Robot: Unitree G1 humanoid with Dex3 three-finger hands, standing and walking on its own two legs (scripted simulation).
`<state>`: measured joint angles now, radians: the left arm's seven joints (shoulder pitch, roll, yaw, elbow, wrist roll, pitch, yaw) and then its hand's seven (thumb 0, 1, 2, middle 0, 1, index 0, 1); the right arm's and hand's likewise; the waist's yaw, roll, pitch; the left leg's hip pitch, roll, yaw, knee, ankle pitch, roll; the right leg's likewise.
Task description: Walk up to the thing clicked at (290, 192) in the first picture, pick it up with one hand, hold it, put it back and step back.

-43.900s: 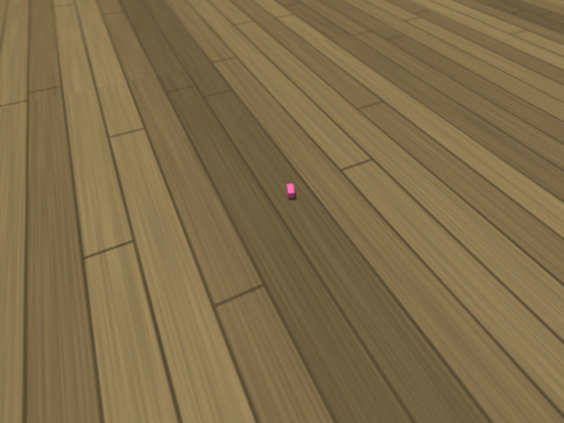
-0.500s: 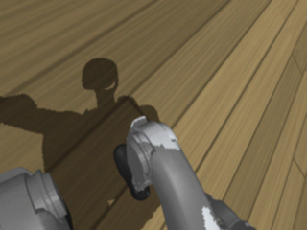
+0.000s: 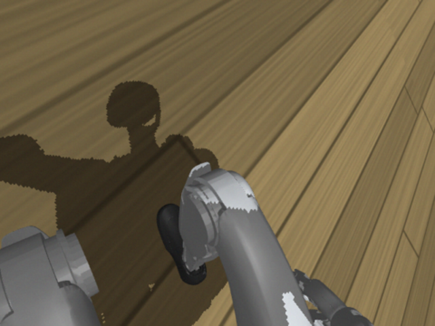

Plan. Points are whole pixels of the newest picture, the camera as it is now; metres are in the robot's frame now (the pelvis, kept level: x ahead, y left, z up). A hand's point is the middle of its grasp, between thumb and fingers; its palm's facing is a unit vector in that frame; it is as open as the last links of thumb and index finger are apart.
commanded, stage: rest palm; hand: left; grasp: from above
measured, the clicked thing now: out of the picture +0.48 +0.38 -0.30
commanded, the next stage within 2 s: none
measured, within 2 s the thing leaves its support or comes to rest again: neither
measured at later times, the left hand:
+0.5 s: hand out of the picture +0.46 +0.37 -0.25, palm faces -0.50 -0.14 -0.85, open 11.5 cm
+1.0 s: hand out of the picture +0.46 +0.37 -0.25, palm faces -0.47 -0.11 -0.87, open 11.0 cm
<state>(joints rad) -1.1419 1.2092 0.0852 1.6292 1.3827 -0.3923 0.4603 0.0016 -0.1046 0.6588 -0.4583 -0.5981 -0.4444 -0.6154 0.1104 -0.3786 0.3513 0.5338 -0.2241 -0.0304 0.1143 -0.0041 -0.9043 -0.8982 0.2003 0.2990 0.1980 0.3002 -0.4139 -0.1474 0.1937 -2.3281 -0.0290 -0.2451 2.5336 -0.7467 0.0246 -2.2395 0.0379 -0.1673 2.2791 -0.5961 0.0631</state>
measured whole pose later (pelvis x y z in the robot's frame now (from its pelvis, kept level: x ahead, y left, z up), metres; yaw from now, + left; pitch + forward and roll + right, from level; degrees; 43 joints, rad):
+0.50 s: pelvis +0.00 +0.00 +0.00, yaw -1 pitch +30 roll -18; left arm -1.13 1.24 0.11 1.64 1.33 -0.33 0.40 0.00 -0.08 0.63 -0.46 -0.63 -0.45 -0.63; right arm 0.12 -0.37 0.38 0.54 -0.21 -0.05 0.11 0.00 -0.91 -0.90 0.20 0.30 0.20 0.30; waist -0.43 -0.14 0.22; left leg -2.34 -0.02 -0.23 2.54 -0.74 0.04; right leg -2.25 0.04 -0.16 2.28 -0.59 0.07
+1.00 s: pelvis +0.00 +0.00 +0.00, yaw -1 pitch +29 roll -17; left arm -1.14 1.23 0.09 1.65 1.34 -0.32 0.45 0.00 -0.01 0.58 -0.51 -0.56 -0.51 -0.57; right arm 0.09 -0.38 0.38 0.55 -0.22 -0.06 0.11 0.00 -0.90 -0.90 0.20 0.30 0.20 0.30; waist -0.43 -0.14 0.21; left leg -2.35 -0.01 -0.23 2.54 -0.73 0.04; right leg -2.26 0.04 -0.16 2.28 -0.57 0.07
